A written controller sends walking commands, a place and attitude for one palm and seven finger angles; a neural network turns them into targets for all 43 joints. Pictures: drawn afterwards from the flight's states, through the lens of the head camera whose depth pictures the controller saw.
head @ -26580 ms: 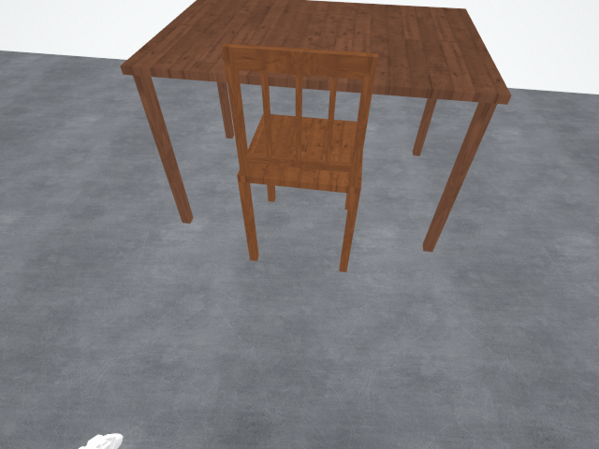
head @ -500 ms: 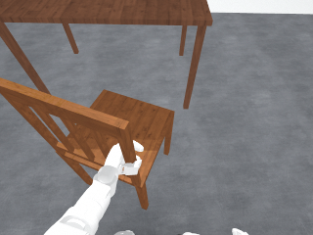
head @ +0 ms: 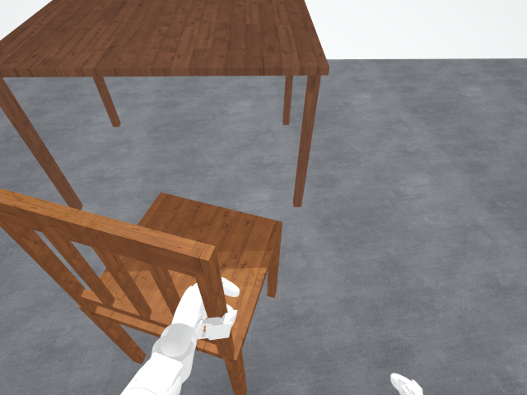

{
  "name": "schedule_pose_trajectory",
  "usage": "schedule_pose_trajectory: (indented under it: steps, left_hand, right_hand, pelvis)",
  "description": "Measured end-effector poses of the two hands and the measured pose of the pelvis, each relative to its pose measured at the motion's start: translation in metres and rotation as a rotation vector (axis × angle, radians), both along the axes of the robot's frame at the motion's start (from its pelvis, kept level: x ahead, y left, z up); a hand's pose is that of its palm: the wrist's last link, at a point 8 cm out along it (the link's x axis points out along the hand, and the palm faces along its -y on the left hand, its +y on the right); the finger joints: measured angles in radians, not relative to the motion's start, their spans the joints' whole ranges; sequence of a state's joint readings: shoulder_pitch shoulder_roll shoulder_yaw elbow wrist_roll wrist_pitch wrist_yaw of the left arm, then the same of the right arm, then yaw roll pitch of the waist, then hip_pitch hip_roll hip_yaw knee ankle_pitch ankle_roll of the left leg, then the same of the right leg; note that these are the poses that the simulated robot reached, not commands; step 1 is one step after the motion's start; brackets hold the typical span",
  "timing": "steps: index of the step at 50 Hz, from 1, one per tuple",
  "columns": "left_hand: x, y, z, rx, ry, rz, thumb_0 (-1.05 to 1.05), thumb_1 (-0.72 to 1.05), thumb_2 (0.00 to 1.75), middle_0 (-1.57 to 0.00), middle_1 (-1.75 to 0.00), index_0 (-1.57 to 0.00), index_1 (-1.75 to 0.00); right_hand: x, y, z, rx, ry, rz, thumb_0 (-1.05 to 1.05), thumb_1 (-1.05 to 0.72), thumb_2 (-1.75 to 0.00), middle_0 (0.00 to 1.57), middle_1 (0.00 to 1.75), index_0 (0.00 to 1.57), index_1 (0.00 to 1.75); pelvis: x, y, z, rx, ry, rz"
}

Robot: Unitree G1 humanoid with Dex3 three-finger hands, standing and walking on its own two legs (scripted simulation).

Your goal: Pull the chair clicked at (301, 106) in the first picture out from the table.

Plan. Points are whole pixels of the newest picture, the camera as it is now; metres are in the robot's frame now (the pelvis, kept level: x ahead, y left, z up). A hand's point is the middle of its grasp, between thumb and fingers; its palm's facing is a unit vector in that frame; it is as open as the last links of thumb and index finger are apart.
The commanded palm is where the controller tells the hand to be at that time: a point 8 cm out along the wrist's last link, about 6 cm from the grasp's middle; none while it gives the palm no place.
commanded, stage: stop walking, hand still on the chair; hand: left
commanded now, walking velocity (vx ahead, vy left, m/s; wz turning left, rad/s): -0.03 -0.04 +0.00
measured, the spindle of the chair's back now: (126, 283) +0.32 +0.27 -0.07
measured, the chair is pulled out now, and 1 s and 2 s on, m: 0.62 0.62 0.62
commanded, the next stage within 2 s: open the thumb and straighten the fingers in 0.70 s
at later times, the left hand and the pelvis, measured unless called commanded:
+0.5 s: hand (226, 316) +0.26 +0.07 -0.07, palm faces -0.15 -0.98 -0.11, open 6.2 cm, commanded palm +0.25 +0.13 -0.05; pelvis +0.06 +0.00 +0.01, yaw +1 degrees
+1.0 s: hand (222, 313) +0.27 +0.08 -0.07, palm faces -0.19 -0.98 -0.07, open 7.3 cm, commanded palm +0.25 +0.13 -0.05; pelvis +0.05 +0.00 -0.01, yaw +1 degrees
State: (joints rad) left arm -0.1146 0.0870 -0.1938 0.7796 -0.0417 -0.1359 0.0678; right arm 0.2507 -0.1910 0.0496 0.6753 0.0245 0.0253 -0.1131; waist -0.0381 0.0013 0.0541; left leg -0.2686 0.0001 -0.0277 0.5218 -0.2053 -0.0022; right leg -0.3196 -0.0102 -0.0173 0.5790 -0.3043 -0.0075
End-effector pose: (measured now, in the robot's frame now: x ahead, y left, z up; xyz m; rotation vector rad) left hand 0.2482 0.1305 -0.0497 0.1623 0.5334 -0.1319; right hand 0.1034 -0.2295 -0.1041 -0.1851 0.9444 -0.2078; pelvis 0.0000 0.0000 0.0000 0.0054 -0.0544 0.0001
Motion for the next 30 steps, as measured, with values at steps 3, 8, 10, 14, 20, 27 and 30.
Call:
schedule_pose_trajectory:
  steps: [3,8,10,14,20,27,30]
  left_hand:
    - [-0.002,0.000,0.000,-0.002,0.000,0.017,0.15,0.57,0.79,-0.31,-1.31,-0.50,-1.45]
    - [-0.003,0.000,0.000,0.000,-0.001,0.034,0.15,0.56,0.82,-0.33,-1.30,-0.50,-1.45]
    - [-0.003,0.000,0.000,-0.001,0.001,0.035,0.16,0.56,0.82,-0.32,-1.30,-0.50,-1.45]
    - [-0.001,-0.001,0.000,-0.003,0.008,0.031,0.16,0.56,0.81,-0.32,-1.30,-0.50,-1.45]
    - [0.004,-0.002,0.000,-0.005,0.015,0.021,0.16,0.56,0.81,-0.31,-1.32,-0.50,-1.45]
    - [0.004,-0.002,0.001,-0.013,0.024,0.028,0.17,0.57,0.81,-0.29,-1.33,-0.50,-1.45]
    - [0.004,-0.002,0.001,-0.016,0.027,0.035,0.18,0.57,0.81,-0.29,-1.33,-0.50,-1.45]
  right_hand:
    - [0.011,0.010,-0.004,0.040,0.007,0.040,0.01,-0.90,-0.90,0.20,0.30,0.20,0.30]
    - [0.033,0.012,-0.006,0.050,-0.002,0.073,0.01,-0.90,-0.90,0.20,0.30,0.20,0.30]
    - [0.042,0.010,-0.004,0.041,-0.009,0.074,0.01,-0.90,-0.90,0.20,0.30,0.20,0.30]
    - [0.062,0.004,0.002,0.017,-0.029,0.072,0.01,-0.90,-0.90,0.20,0.30,0.20,0.30]
    - [0.094,-0.003,0.013,-0.013,-0.073,0.075,0.01,-0.90,-0.90,0.20,0.30,0.20,0.30]
    - [0.121,-0.001,0.024,-0.014,-0.120,0.088,0.01,-0.90,-0.90,0.20,0.30,0.20,0.30]
    - [0.125,0.003,0.026,-0.007,-0.124,0.095,0.01,-0.90,-0.90,0.20,0.30,0.20,0.30]
  pelvis:
    - [0.006,-0.005,0.001,-0.002,0.005,0.009]
    - [0.020,-0.006,0.002,-0.006,0.019,0.016]
    - [0.026,-0.005,0.003,-0.004,0.025,0.014]
    - [0.039,-0.004,0.005,0.001,0.039,0.012]
    - [0.053,-0.004,0.007,0.003,0.047,0.015]
    - [0.062,-0.005,0.008,0.003,0.047,0.020]
    - [0.064,-0.005,0.008,0.002,0.047,0.021]
